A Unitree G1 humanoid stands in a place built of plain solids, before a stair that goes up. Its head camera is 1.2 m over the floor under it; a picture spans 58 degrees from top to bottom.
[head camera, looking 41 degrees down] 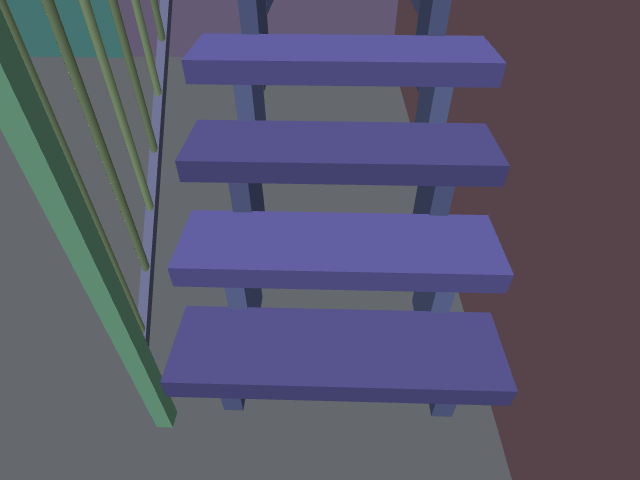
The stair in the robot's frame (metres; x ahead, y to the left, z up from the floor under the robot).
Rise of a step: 0.20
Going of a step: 0.22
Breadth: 0.91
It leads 2 degrees to the right of straight ahead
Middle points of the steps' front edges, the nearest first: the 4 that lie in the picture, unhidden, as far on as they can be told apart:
0.58 -0.04 0.20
0.80 -0.05 0.39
1.02 -0.06 0.59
1.24 -0.06 0.78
